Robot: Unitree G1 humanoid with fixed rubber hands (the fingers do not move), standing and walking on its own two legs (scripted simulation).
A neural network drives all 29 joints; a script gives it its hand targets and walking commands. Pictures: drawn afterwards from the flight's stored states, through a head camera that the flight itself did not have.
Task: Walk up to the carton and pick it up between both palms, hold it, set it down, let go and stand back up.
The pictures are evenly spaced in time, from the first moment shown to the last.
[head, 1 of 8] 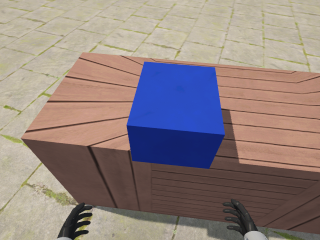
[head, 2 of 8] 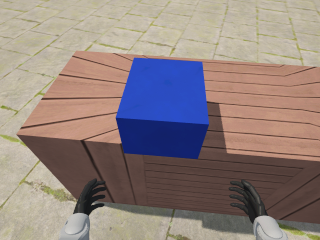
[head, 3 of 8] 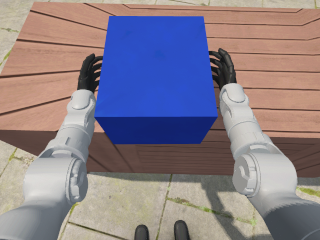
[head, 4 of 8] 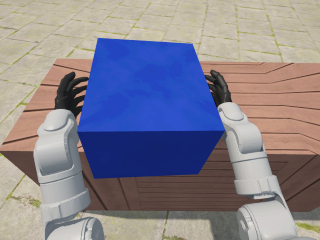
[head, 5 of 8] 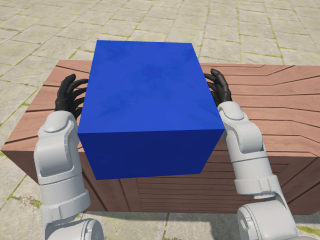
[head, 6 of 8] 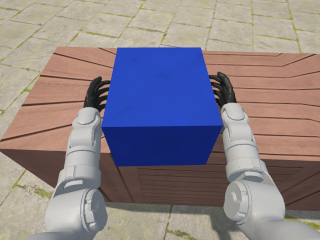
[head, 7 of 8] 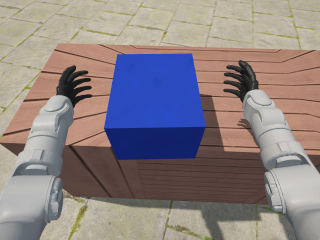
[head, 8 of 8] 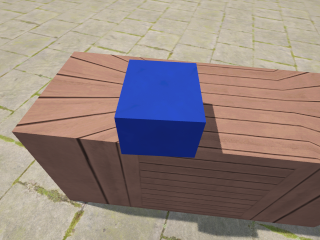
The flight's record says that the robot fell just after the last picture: no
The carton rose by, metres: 0.16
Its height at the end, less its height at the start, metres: +0.00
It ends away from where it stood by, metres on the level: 0.00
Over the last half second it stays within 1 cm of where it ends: yes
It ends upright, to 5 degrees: yes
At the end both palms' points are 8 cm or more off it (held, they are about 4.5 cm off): yes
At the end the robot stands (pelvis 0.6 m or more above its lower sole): yes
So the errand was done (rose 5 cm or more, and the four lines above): yes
